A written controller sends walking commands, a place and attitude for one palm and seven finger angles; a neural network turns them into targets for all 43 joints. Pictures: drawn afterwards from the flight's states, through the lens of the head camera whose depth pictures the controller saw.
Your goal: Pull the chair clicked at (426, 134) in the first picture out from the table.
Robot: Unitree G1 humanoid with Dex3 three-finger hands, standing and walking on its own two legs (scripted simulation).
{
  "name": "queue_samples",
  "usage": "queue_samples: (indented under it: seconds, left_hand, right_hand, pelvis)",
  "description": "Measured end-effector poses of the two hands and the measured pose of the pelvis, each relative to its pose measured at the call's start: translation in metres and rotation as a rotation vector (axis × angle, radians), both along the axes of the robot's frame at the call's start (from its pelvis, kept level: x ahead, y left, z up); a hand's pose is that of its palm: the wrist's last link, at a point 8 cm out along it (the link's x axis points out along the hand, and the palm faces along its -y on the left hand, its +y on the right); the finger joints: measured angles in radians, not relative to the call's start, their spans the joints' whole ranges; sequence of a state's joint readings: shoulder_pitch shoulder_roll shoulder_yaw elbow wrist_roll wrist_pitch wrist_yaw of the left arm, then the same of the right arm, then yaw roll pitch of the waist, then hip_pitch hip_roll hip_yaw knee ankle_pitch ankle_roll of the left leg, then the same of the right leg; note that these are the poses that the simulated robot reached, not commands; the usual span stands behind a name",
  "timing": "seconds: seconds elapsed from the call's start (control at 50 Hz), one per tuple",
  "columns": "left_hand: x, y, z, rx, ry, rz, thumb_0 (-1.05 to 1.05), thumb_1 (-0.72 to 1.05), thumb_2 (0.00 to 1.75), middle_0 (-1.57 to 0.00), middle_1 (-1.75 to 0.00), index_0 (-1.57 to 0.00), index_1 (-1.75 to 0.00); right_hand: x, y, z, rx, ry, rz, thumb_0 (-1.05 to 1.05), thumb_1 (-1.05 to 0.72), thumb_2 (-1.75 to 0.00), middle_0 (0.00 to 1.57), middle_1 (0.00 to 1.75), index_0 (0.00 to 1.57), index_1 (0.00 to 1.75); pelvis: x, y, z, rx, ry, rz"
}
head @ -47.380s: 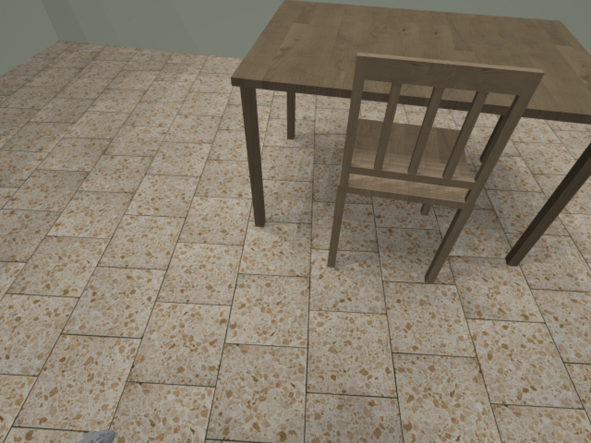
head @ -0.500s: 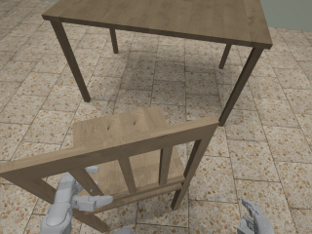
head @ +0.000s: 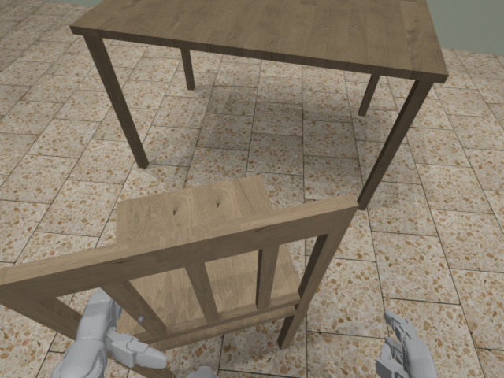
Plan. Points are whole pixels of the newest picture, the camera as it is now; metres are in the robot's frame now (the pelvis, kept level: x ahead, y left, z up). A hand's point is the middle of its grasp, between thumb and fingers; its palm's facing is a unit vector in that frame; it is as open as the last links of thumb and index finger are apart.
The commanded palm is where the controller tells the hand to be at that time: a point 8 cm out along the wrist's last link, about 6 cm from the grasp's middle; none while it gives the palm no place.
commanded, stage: draw the fingers out of the gap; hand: left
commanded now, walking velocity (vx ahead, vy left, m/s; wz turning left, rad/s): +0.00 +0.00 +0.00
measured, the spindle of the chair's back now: (204, 294) +0.26 +0.09 -0.04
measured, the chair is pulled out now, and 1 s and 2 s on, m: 0.63 0.63 0.63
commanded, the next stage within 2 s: draw the hand back to the body in 0.76 s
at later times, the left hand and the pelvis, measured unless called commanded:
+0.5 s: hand (132, 362) +0.16 +0.18 -0.04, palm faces +0.08 -0.98 -0.16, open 17.5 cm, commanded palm +0.12 +0.24 -0.01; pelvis -0.01 +0.00 -0.01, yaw +0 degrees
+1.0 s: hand out of the picture +0.10 +0.18 -0.01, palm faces +0.12 -0.99 -0.09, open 17.5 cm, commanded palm +0.07 +0.24 +0.02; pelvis -0.01 +0.00 -0.02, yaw +1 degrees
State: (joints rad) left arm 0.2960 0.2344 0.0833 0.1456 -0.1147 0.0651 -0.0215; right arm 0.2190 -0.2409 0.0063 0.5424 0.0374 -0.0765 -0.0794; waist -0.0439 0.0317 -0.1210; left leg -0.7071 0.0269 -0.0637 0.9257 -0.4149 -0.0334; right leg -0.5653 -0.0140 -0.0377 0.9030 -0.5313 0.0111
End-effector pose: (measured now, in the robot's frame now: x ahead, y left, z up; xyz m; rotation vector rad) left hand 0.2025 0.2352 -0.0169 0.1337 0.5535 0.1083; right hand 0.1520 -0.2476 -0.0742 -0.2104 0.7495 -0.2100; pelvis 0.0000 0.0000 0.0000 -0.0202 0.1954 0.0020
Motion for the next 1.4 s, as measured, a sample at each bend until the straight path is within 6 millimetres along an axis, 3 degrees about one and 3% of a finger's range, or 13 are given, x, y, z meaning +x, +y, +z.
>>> queue_samples:
  seconds: [0.12, 0.28, 0.6, 0.92, 1.0, 1.16, 1.24, 1.4]
  left_hand:
    - [-0.005, -0.001, 0.000, 0.001, 0.007, -0.003, -0.02, -0.54, 0.20, -0.01, -0.02, -0.01, -0.02]
    - [-0.033, -0.001, 0.000, 0.010, 0.034, 0.010, -0.02, -0.54, 0.20, -0.01, 0.00, 0.00, -0.01]
    - [-0.074, -0.003, 0.002, 0.001, 0.048, 0.018, -0.02, -0.54, 0.20, -0.05, -0.01, 0.00, 0.00]
    - [-0.129, -0.003, 0.006, -0.012, 0.076, 0.059, -0.02, -0.54, 0.20, -0.02, -0.01, -0.02, -0.01]
    - [-0.126, -0.004, 0.021, -0.055, -0.085, 0.040, -0.02, -0.54, 0.20, -0.01, 0.00, -0.01, -0.01]
    - [-0.102, 0.004, 0.061, -0.044, -0.456, -0.114, -0.02, -0.54, 0.20, -0.01, 0.00, 0.00, 0.00]
    - [-0.099, 0.008, 0.070, -0.052, -0.475, -0.155, -0.02, -0.55, 0.20, -0.01, 0.00, 0.00, 0.00]
    - [-0.104, 0.015, 0.093, -0.041, -0.436, -0.139, -0.02, -0.52, 0.21, -0.04, -0.02, -0.01, -0.01]
  right_hand:
    - [-0.010, -0.006, 0.000, -0.005, 0.005, -0.026, 0.01, -0.90, -0.90, 0.20, 0.29, 0.20, 0.30]
    - [-0.015, -0.006, -0.001, -0.002, -0.002, -0.047, 0.01, -0.90, -0.90, 0.20, 0.29, 0.20, 0.30]
    - [0.008, 0.007, -0.001, 0.027, -0.072, -0.039, 0.01, -0.90, -0.90, 0.20, 0.29, 0.20, 0.30]
    - [0.022, 0.012, -0.004, 0.032, -0.117, -0.042, 0.01, -0.90, -0.90, 0.20, 0.29, 0.20, 0.30]
    - [0.020, 0.014, -0.009, 0.023, -0.127, -0.026, 0.01, -0.90, -0.90, 0.20, 0.29, 0.20, 0.30]
    - [0.010, 0.021, -0.022, 0.071, -0.145, -0.012, 0.01, -0.90, -0.90, 0.20, 0.29, 0.20, 0.30]
    - [0.004, 0.024, -0.019, 0.099, -0.160, -0.024, 0.01, -0.90, -0.90, 0.20, 0.29, 0.20, 0.30]
    - [-0.001, 0.024, 0.004, 0.084, -0.217, -0.029, 0.01, -0.90, -0.90, 0.20, 0.29, 0.20, 0.30]
  pelvis:
    - [-0.002, 0.000, -0.001, -0.001, 0.001, -0.004]
    - [-0.004, 0.000, -0.003, -0.002, 0.001, -0.004]
    - [-0.005, -0.001, -0.010, -0.009, 0.012, 0.007]
    - [-0.007, 0.000, -0.019, -0.019, 0.026, 0.021]
    - [-0.012, 0.000, -0.025, -0.026, 0.030, 0.025]
    - [-0.027, 0.000, -0.034, -0.034, 0.021, 0.017]
    - [-0.031, 0.000, -0.033, -0.030, -0.003, 0.009]
    - [-0.029, 0.002, -0.017, -0.028, -0.057, 0.008]
